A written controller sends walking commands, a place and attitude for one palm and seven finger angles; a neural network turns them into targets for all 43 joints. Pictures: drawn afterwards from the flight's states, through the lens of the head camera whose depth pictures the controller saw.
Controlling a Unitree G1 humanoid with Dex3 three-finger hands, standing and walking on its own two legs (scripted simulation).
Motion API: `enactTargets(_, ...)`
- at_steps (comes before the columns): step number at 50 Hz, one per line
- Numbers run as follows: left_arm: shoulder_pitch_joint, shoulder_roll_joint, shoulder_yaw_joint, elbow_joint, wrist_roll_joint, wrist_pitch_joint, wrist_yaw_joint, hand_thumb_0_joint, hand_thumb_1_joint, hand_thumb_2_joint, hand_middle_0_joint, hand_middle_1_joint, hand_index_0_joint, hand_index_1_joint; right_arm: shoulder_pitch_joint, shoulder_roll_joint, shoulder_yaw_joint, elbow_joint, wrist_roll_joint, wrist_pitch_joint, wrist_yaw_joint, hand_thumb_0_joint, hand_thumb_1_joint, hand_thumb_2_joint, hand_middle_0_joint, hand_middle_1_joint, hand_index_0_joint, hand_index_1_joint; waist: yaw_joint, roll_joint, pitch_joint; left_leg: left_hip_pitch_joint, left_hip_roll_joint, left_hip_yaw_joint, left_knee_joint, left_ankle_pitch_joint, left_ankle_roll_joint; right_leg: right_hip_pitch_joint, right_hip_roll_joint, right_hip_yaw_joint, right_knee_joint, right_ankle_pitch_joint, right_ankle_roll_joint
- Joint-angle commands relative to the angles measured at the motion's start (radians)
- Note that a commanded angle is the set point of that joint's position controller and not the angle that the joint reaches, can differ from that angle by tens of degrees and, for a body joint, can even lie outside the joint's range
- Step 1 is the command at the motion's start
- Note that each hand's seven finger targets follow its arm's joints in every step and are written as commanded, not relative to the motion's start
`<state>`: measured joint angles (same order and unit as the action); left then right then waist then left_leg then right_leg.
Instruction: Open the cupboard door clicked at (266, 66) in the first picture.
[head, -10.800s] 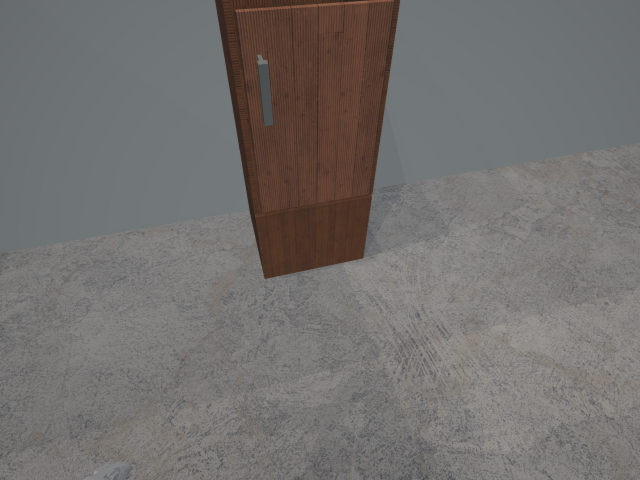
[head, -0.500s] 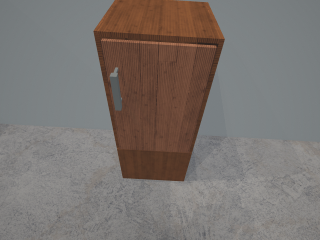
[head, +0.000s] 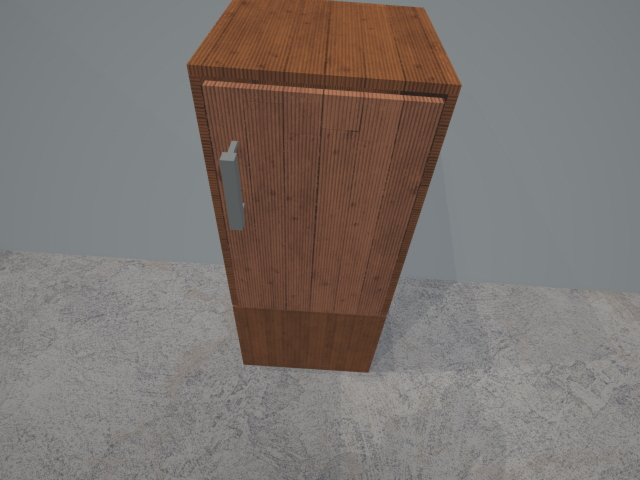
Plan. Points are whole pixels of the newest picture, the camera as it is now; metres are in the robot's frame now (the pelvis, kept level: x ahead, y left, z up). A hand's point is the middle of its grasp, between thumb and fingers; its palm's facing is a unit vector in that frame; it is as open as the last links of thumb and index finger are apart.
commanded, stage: come to a stop and stand still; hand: left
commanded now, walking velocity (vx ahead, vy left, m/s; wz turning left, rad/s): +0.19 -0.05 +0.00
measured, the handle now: (235, 186) +0.57 +0.20 +0.04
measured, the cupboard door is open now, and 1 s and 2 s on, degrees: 0 0 0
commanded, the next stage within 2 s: look again from close up in 1.38 s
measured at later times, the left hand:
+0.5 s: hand out of the picture +0.13 +0.20 -0.17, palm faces +0.01 -0.97 -0.25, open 7.3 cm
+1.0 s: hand out of the picture +0.04 +0.18 -0.17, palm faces +0.02 -0.97 -0.24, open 7.3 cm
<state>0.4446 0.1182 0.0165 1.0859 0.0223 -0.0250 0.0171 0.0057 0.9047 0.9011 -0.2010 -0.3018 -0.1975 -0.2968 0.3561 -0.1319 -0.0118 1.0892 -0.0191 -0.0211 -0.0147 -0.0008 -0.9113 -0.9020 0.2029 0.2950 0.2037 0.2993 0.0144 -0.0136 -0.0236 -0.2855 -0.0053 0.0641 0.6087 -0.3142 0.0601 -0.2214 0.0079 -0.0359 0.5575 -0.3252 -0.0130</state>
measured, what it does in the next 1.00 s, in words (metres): steps on the spot: right foot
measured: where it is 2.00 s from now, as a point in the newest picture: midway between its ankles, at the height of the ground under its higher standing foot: outside the picture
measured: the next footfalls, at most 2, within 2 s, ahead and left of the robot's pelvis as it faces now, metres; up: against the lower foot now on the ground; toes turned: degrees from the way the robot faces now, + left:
right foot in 0.46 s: +0.14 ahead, -0.12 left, +0.00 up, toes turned +0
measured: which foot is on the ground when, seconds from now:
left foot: down 0.00-1.00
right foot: down 0.00-0.14, up 0.16-0.44, down 0.46-1.00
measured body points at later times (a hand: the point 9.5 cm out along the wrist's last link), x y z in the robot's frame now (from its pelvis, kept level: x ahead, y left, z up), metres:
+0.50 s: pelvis +0.06 +0.00 +0.00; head +0.10 +0.00 +0.45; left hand +0.13 +0.25 -0.15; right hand +0.02 -0.21 -0.16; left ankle +0.01 +0.08 -0.73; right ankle +0.10 -0.13 -0.73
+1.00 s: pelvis +0.03 +0.00 +0.00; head +0.03 -0.02 +0.45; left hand +0.04 +0.23 -0.15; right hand +0.07 -0.23 -0.15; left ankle +0.02 +0.09 -0.73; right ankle +0.10 -0.13 -0.73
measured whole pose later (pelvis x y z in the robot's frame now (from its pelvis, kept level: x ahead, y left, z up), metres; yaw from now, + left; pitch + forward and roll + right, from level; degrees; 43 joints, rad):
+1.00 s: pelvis +0.03 +0.00 +0.00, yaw +0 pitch -3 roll +0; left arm 0.29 0.17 -0.01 1.08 0.01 0.01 0.04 0.00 0.92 0.90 -0.20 -0.30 -0.20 -0.30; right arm 0.27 -0.18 -0.01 1.01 -0.01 -0.02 -0.03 0.00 -0.92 -0.90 0.20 0.29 0.20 0.30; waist 0.00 0.02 0.04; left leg -0.17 -0.01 0.10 0.53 -0.31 0.04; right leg -0.29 -0.05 -0.07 0.52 -0.18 0.00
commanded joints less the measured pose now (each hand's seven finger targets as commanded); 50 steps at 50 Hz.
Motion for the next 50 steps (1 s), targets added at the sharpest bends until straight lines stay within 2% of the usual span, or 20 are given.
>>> enactTargets(1,0.121,0.126,0.033,-0.011,0.001,-0.018,0.013,0.0,0.9,0.9,-0.2,-0.3,-0.2,-0.3,-0.019,-0.046,-0.007,-0.073,0.001,-0.029,0.002,0.0,-0.9,-0.9,0.2,0.3,0.2,0.3,0.007,-0.137,0.167,-0.203,0.02,0.014,0.055,-0.094,-0.006,0.032,-0.235,0.321,-0.266,-0.162,-0.156)
enactTargets(4,0.057,0.108,0.029,-0.023,0.002,-0.015,0.012,0.0,0.9,0.9,-0.2,-0.3,-0.2,-0.3,0.05,-0.041,-0.001,-0.048,0.004,-0.038,0.0,0.0,-0.9,-0.9,0.2,0.3,0.2,0.3,-0.045,-0.04,0.17,0.005,0.039,-0.006,-0.101,-0.002,0.0,-0.095,-0.166,0.19,-0.152,-0.007,-0.127)
enactTargets(6,0.007,0.045,0.011,-0.042,0.001,-0.013,0.015,0.0,0.9,0.9,-0.2,-0.3,-0.2,-0.3,0.237,-0.128,-0.012,0.027,0.0,-0.048,-0.024,0.0,-0.9,-0.9,0.2,0.3,0.2,0.3,-0.087,0.263,0.108,0.279,0.287,-0.339,-0.231,0.591,0.113,-0.291,-0.005,-0.042,0.232,0.036,-0.015)
enactTargets(7,-0.037,0.054,0.001,-0.056,-0.001,-0.012,0.025,0.0,0.9,0.9,-0.2,-0.3,-0.2,-0.3,0.266,-0.121,0.0,0.046,-0.001,-0.04,-0.041,0.0,-0.9,-0.9,0.2,0.3,0.2,0.3,-0.089,0.262,0.123,0.343,0.364,-0.395,-0.252,0.987,0.168,-0.384,-0.01,-0.008,0.348,-0.226,0.002)
enactTargets(8,-0.04,0.063,0.004,-0.05,-0.003,-0.006,0.03,0.0,0.9,0.9,-0.2,-0.3,-0.2,-0.3,0.236,-0.099,0.017,0.047,0.001,-0.039,-0.05,0.0,-0.9,-0.9,0.2,0.3,0.2,0.3,-0.067,0.197,0.118,0.332,0.367,-0.331,-0.209,1.216,0.181,-0.361,-0.053,0.041,0.363,-0.253,0.006)
enactTargets(10,-0.055,0.038,0.001,-0.044,-0.006,0.003,0.028,0.0,0.9,0.9,-0.2,-0.3,-0.2,-0.3,0.142,-0.095,0.017,0.018,0.004,-0.035,-0.056,0.0,-0.9,-0.9,0.2,0.3,0.2,0.3,-0.039,0.108,0.125,0.289,0.321,-0.228,-0.187,1.263,0.156,-0.287,-0.073,0.025,0.244,-0.199,0.014)
enactTargets(13,-0.07,0.042,0.008,-0.054,-0.009,0.026,0.02,0.0,0.9,0.9,-0.2,-0.3,-0.2,-0.3,0.068,-0.122,-0.002,-0.011,0.01,-0.025,-0.055,0.0,-0.9,-0.9,0.2,0.3,0.2,0.3,-0.022,0.12,0.088,0.201,0.247,-0.137,-0.202,1.101,0.098,-0.132,-0.055,-0.024,0.11,0.002,0.024)
enactTargets(21,-0.12,0.092,0.04,-0.122,0.0,0.033,0.014,0.0,0.9,0.9,-0.2,-0.3,-0.2,-0.3,0.017,-0.122,-0.042,-0.044,0.0,0.0,-0.048,0.0,-0.9,-0.9,0.2,0.3,0.2,0.3,0.009,0.105,0.055,0.172,0.231,-0.119,-0.111,0.837,0.066,-0.043,-0.054,-0.018,-0.004,0.161,0.006)
enactTargets(23,-0.084,0.146,0.047,-0.115,0.003,0.015,0.021,0.0,0.9,0.9,-0.2,-0.3,-0.2,-0.3,0.044,-0.088,-0.044,-0.053,0.01,0.004,-0.039,0.0,-0.9,-0.9,0.2,0.3,0.2,0.3,0.01,-0.053,-0.033,0.056,0.122,-0.06,0.026,0.487,-0.001,0.133,-0.166,0.104,-0.033,0.675,-0.037)
enactTargets(25,-0.089,0.189,0.04,-0.113,-0.006,0.013,0.026,0.0,0.9,0.9,-0.2,-0.3,-0.2,-0.3,0.081,-0.033,-0.04,-0.053,0.019,0.016,-0.03,0.0,-0.9,-0.9,0.2,0.3,0.2,0.3,-0.009,-0.153,-0.073,-0.044,0.002,-0.02,0.14,-0.177,-0.046,0.176,-0.376,0.204,-0.073,0.969,-0.182)
enactTargets(29,-0.234,0.173,0.03,-0.155,-0.001,0.026,0.026,0.0,0.9,0.9,-0.2,-0.3,-0.2,-0.3,0.071,-0.015,-0.024,-0.036,0.015,0.03,-0.022,0.0,-0.9,-0.9,0.2,0.3,0.2,0.3,-0.049,-0.231,-0.015,0.055,0.039,-0.023,-0.004,-0.13,-0.049,-0.027,-0.276,0.147,-0.142,0.445,-0.152)
enactTargets(30,-0.26,0.163,0.029,-0.157,-0.008,0.032,0.025,0.0,0.9,0.9,-0.2,-0.3,-0.2,-0.3,0.099,-0.013,-0.022,-0.016,0.012,0.023,-0.019,0.0,-0.9,-0.9,0.2,0.3,0.2,0.3,-0.065,-0.146,0.008,0.126,0.047,-0.025,-0.153,0.004,-0.048,-0.088,-0.233,0.118,-0.111,0.297,-0.113)
enactTargets(32,-0.262,0.112,0.024,-0.183,-0.018,0.048,0.013,0.0,0.9,0.9,-0.2,-0.3,-0.2,-0.3,0.041,-0.095,-0.025,-0.04,-0.006,0.007,-0.019,0.0,-0.9,-0.9,0.2,0.3,0.2,0.3,-0.028,0.15,0.108,-0.031,0.202,-0.238,-0.338,0.023,0.019,-0.109,-0.074,0.012,-0.031,0.046,-0.003)
enactTargets(35,-0.205,0.114,0.019,-0.142,0.002,0.044,0.011,0.0,0.9,0.9,-0.2,-0.3,-0.2,-0.3,-0.088,-0.1,-0.018,-0.074,-0.002,-0.004,-0.018,0.0,-0.9,-0.9,0.2,0.3,0.2,0.3,0.022,0.134,0.161,-0.151,0.194,-0.196,-0.364,0.041,0.028,0.043,-0.072,0.02,-0.032,0.105,0.0)
enactTargets(38,-0.165,0.112,0.012,-0.109,-0.005,0.025,0.011,0.0,0.9,0.9,-0.2,-0.3,-0.2,-0.3,-0.05,-0.097,-0.015,-0.061,0.002,-0.013,-0.02,0.0,-0.9,-0.9,0.2,0.3,0.2,0.3,0.011,0.093,0.051,0.001,0.143,-0.124,-0.295,0.168,-0.001,0.065,-0.098,0.046,-0.114,0.224,-0.004)
enactTargets(43,-0.153,0.115,0.001,-0.084,-0.006,0.017,0.01,0.0,0.9,0.9,-0.2,-0.3,-0.2,-0.3,-0.035,-0.106,-0.01,-0.049,0.005,-0.005,-0.015,0.0,-0.9,-0.9,0.2,0.3,0.2,0.3,-0.004,0.009,0.087,0.007,0.129,-0.109,-0.323,0.028,-0.018,0.054,-0.112,0.063,-0.176,0.197,-0.005)
enactTargets(44,-0.081,0.159,-0.003,-0.043,-0.003,0.017,0.057,0.0,0.9,0.9,-0.2,-0.3,-0.2,-0.3,-0.104,-0.178,-0.019,-0.112,0.017,-0.014,-0.013,0.0,-0.9,-0.9,0.2,0.3,0.2,0.3,0.008,0.167,0.069,0.041,0.15,-0.044,-0.174,0.269,-0.048,0.02,-0.157,0.067,-0.059,0.427,-0.016)
enactTargets(45,-0.091,0.199,-0.003,-0.057,-0.001,0.007,0.047,0.0,0.9,0.9,-0.2,-0.3,-0.2,-0.3,-0.113,-0.152,-0.007,-0.141,0.015,-0.014,-0.009,0.0,-0.9,-0.9,0.2,0.3,0.2,0.3,-0.001,0.138,0.061,0.012,0.112,-0.036,-0.129,0.332,-0.064,0.038,-0.176,0.053,-0.065,0.533,-0.025)
enactTargets(47,-0.117,0.173,-0.005,-0.068,-0.005,0.011,0.031,0.0,0.9,0.9,-0.2,-0.3,-0.2,-0.3,-0.009,-0.127,-0.009,-0.12,0.007,-0.015,-0.019,0.0,-0.9,-0.9,0.2,0.3,0.2,0.3,-0.024,0.104,-0.037,0.061,0.13,-0.09,-0.186,0.273,-0.052,0.05,-0.143,0.059,-0.045,0.304,-0.038)
enactTargets(50,-0.144,0.158,-0.012,-0.07,-0.002,0.02,0.016,0.0,0.9,0.9,-0.2,-0.3,-0.2,-0.3,-0.031,-0.15,-0.014,-0.141,0.004,-0.002,-0.012,0.0,-0.9,-0.9,0.2,0.3,0.2,0.3,-0.025,-0.027,0.059,-0.015,0.126,-0.126,-0.261,-0.019,-0.019,-0.012,-0.112,0.056,-0.118,0.048,-0.024)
